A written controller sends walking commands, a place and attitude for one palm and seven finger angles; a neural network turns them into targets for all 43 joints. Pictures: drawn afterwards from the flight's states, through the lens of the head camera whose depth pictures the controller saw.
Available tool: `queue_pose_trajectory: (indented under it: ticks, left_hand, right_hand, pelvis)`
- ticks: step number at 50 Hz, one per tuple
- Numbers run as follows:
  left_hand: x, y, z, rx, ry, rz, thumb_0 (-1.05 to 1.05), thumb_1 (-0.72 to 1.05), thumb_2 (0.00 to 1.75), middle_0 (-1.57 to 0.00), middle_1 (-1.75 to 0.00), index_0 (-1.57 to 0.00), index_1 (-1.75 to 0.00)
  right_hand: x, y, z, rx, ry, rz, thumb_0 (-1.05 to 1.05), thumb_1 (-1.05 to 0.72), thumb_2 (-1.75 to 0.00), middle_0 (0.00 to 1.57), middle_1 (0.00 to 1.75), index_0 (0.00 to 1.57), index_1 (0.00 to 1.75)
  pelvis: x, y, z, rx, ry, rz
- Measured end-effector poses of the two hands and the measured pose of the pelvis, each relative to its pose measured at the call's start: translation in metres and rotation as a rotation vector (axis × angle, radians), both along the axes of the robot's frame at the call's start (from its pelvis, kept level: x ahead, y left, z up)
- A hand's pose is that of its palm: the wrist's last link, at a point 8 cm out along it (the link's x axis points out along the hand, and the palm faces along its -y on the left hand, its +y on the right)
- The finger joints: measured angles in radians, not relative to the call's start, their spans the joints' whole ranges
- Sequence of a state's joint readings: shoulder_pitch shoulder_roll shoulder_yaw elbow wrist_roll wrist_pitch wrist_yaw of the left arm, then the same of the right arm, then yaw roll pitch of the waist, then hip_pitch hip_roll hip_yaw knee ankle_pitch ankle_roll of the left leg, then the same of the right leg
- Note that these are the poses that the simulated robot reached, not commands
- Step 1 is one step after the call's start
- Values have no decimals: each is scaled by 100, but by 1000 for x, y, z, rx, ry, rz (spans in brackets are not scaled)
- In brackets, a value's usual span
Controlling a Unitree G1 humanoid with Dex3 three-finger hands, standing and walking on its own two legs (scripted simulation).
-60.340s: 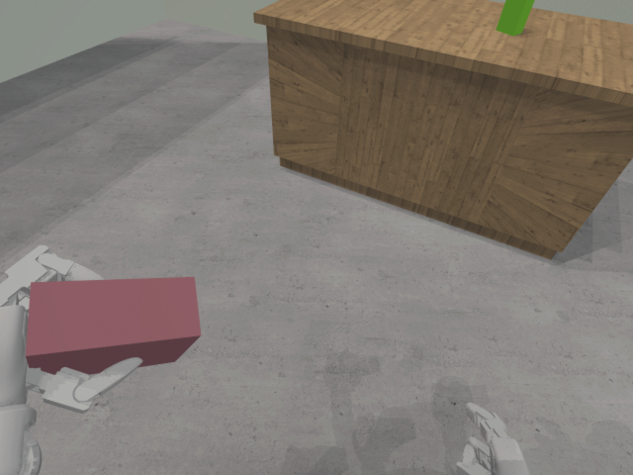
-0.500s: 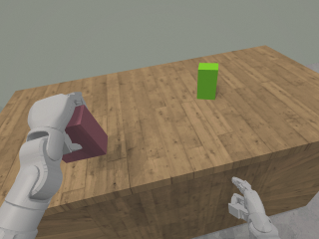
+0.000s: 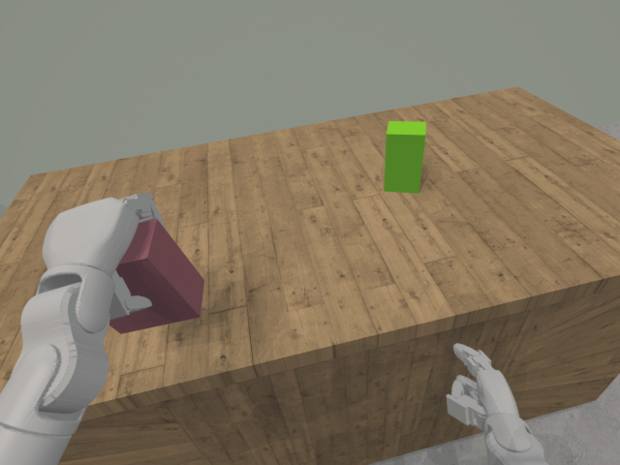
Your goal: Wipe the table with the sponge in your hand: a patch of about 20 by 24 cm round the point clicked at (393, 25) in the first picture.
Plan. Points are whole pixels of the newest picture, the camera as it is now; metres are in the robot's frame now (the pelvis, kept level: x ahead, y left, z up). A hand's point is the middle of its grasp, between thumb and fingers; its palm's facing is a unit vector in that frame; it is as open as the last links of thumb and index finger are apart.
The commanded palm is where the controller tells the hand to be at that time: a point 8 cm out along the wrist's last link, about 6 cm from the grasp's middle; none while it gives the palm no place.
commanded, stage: bring the sponge back beside the body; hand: left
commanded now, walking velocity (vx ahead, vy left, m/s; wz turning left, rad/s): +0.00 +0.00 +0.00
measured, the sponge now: (147, 289) +0.26 +0.27 +0.13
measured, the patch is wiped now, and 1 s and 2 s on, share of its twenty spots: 1.00 1.00 1.00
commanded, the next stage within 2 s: step back with the hand held close in 1.32 s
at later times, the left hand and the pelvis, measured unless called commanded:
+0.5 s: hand (110, 289) +0.22 +0.27 +0.17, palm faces +0.19 -0.11 -0.98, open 10.1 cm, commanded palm +0.18 +0.27 +0.25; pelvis +0.00 +0.00 +0.00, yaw +0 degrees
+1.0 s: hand (86, 327) +0.18 +0.29 +0.15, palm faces +0.14 -0.10 -0.98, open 10.1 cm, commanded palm +0.15 +0.28 +0.23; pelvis -0.01 +0.01 +0.00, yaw +0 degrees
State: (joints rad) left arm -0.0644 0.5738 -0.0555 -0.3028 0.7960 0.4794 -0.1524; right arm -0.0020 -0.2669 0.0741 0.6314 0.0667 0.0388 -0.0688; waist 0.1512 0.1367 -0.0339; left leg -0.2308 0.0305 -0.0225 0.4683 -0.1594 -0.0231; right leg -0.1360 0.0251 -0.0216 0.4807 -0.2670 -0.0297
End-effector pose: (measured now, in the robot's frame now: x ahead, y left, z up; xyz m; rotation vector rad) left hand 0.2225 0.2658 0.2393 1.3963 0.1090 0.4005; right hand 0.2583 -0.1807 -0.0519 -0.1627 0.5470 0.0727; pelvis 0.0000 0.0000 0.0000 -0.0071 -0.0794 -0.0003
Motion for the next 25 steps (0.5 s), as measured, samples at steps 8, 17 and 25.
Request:
queue_pose_trajectory:
  ticks: [8, 17, 25]
  left_hand:
    - [-10, 6, -7, 3, 13, 18, 0, -52, 106, -72, -135, -76, -132]
    - [-17, 5, -14, 5, 29, -1, 0, -52, 106, -72, -135, -76, -132]
    - [-31, 7, -15, 5, 21, 2, 0, -52, 106, -72, -135, -76, -132]
  right_hand:
    - [-1, 2, 0, -9, -4, 6, 1, -90, -90, 20, 30, 20, 30]
    - [-2, 4, 1, -10, -13, 9, 1, -90, -90, 20, 30, 20, 30]
    - [-3, 5, 1, -6, -15, 14, 1, -90, -90, 20, 30, 20, 30]
  pelvis:
    - [-2, 0, 0, -2, -6, 5]
    - [-3, 1, 0, -3, -10, 4]
    - [-3, 2, 0, -4, -13, -1]
